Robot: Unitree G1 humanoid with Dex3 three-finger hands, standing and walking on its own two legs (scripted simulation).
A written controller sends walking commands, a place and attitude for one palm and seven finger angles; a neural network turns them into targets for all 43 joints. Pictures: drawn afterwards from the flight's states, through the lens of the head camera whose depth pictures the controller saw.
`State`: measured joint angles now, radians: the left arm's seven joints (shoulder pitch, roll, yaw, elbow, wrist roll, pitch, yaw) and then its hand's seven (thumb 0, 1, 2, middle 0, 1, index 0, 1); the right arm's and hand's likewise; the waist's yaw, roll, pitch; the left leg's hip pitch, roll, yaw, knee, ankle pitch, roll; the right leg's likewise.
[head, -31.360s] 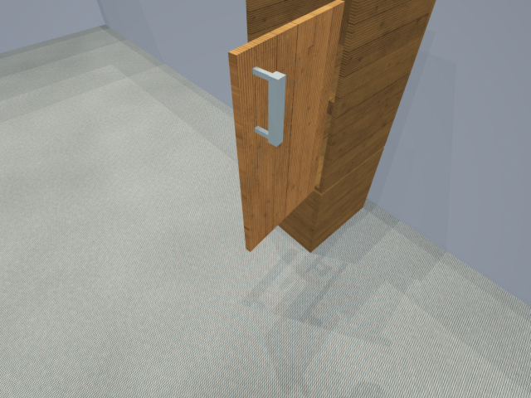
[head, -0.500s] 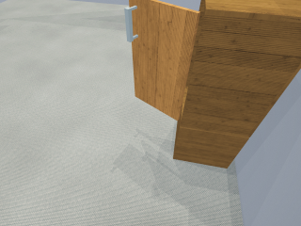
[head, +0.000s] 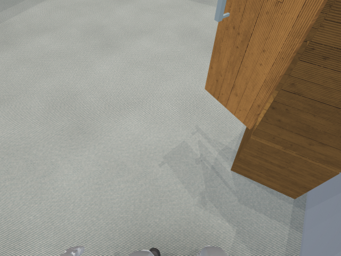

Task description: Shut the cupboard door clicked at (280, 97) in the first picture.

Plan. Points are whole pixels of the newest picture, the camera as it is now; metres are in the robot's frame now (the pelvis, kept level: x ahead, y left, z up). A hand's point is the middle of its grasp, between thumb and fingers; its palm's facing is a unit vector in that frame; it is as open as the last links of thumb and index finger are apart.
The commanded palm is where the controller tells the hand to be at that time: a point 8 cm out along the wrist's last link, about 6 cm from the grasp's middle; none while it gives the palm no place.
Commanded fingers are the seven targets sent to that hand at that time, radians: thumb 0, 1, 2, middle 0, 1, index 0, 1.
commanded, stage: walk to a spot facing it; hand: left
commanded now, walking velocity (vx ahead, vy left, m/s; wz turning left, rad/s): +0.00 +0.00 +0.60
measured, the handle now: out of the picture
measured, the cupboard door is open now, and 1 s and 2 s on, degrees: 62 62 62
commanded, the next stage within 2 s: none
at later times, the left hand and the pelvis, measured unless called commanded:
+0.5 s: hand out of the picture -0.02 +0.17 -0.19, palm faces +0.37 -0.90 -0.24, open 7.4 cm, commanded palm none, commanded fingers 0.00 0.90 0.90 -0.20 -0.30 -0.20 -0.30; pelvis +0.00 -0.04 -0.02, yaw +22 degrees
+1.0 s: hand out of the picture -0.01 +0.14 -0.15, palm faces +0.62 -0.74 -0.27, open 7.4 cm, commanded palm none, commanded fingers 0.00 0.90 0.90 -0.20 -0.30 -0.20 -0.30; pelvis +0.09 -0.03 +0.00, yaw +39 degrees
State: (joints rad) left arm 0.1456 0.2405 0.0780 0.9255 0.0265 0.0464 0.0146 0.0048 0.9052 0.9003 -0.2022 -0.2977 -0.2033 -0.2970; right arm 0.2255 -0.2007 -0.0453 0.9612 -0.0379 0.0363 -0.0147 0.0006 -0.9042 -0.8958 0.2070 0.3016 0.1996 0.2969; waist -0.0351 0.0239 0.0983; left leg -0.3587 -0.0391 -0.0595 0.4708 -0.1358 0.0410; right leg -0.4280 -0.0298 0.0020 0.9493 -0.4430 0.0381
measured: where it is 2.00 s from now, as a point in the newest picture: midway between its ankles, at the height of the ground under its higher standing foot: (120, 216)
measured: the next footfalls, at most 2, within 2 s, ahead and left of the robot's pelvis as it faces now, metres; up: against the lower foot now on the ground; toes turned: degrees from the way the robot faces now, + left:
right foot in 0.16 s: +0.04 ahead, -0.16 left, +0.00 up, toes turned +6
left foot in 0.50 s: -0.01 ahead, +0.09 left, +0.00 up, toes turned +26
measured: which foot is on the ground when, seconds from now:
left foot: down 0.00-0.14, up 0.16-0.48, down 0.50-0.80, up 0.82-1.00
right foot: up 0.00-0.14, down 0.16-0.50, up 0.52-0.78, down 0.80-1.00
